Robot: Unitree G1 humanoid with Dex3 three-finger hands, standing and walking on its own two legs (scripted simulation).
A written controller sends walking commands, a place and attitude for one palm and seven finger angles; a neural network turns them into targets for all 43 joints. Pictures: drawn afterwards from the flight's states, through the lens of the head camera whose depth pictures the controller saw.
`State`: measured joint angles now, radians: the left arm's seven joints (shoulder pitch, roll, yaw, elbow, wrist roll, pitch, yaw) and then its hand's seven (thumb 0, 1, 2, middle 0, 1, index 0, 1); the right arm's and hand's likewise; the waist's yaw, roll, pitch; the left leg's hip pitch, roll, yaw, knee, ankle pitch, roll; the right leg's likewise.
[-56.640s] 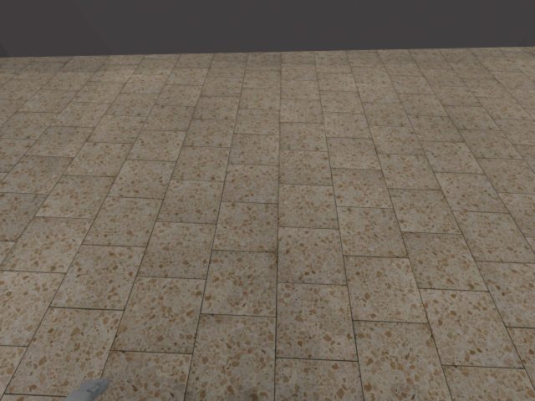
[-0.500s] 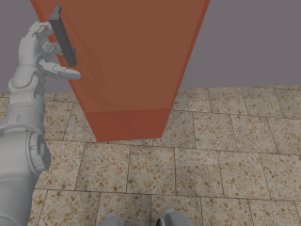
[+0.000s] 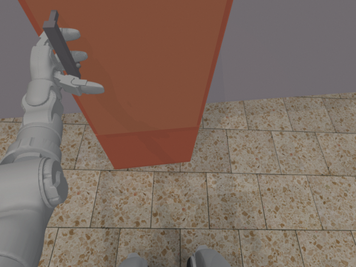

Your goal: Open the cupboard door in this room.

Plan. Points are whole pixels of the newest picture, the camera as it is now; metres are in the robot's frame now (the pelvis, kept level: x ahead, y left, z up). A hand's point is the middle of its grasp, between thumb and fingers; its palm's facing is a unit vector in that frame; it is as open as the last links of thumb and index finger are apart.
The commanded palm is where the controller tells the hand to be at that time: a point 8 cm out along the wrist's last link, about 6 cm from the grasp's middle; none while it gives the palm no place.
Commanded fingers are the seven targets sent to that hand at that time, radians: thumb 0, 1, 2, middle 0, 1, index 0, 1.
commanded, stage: slide the fingers in behind the handle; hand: left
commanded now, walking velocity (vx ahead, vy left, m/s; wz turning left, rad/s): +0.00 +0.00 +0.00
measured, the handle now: (65, 48) +0.58 +0.18 +0.13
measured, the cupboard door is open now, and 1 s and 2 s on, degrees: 0 0 28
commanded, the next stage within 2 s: close the thumb around the handle in 0.36 s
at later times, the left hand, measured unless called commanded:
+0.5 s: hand (78, 65) +0.53 +0.16 +0.12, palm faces +0.01 -1.00 -0.02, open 13.8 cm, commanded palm +0.51 +0.20 +0.12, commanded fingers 0.00 -0.33 0.37 -0.31 -1.22 -0.31 -1.22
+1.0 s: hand (77, 65) +0.53 +0.16 +0.12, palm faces +0.01 -1.00 -0.02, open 6.8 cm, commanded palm +0.50 +0.21 +0.12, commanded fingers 0.00 0.90 0.90 -0.40 -1.35 -0.40 -1.35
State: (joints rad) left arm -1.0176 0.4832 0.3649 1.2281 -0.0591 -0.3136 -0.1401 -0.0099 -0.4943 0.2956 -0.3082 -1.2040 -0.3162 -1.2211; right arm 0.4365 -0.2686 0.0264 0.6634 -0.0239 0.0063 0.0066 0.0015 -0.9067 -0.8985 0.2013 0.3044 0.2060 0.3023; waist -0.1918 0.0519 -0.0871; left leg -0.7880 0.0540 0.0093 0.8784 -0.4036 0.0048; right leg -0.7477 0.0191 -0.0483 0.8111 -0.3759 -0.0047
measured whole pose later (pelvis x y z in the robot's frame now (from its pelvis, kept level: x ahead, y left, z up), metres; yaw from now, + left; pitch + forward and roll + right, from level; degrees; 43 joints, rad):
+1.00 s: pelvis +0.01 +0.01 +0.00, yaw +0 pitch +18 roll -3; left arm -0.99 0.47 0.36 1.21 -0.07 -0.31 -0.15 0.00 0.54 0.74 -0.37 -1.31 -0.38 -1.31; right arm 0.44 -0.27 0.02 0.67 -0.02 0.01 0.00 0.00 -0.91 -0.90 0.20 0.30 0.21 0.30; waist -0.19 0.05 -0.10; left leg -0.77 0.05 0.01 0.87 -0.41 0.01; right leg -0.73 0.02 -0.04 0.80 -0.38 0.00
